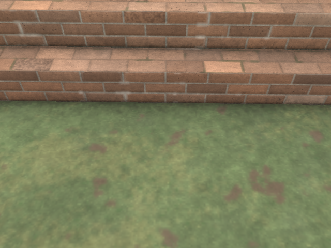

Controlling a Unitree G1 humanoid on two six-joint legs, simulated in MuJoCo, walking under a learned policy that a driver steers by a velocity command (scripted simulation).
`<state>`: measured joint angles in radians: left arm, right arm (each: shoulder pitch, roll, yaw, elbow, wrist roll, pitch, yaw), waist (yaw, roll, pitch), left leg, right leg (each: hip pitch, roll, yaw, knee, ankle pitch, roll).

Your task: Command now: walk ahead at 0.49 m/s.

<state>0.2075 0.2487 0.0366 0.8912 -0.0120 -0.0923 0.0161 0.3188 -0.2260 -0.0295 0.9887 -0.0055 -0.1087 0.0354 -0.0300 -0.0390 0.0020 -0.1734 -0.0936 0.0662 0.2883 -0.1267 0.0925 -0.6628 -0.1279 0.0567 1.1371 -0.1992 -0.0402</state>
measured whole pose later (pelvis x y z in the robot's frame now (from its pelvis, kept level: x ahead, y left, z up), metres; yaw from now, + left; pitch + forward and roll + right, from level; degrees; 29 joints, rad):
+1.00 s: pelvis +0.50 -0.03 -0.01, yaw +0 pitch +2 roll +0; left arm 0.25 0.25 0.04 0.97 -0.01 -0.03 0.03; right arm 0.11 -0.22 -0.03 0.92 -0.02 -0.07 0.02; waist 0.01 -0.03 0.04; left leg -0.40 -0.03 0.06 0.44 -0.07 0.07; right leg -0.43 -0.04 0.03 1.05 -0.49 0.03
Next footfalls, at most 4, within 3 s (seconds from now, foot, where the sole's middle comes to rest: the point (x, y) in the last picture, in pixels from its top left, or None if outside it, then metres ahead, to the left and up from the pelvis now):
0.30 right None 0.34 -0.17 -0.78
0.82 left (152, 220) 0.64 0.06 -0.78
1.18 right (209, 228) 0.60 -0.17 -0.78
2.26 right None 0.52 -0.20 -0.78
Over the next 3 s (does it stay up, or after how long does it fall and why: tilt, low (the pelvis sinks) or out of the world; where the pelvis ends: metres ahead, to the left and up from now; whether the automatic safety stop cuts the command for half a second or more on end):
stays up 0.58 0.00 -0.02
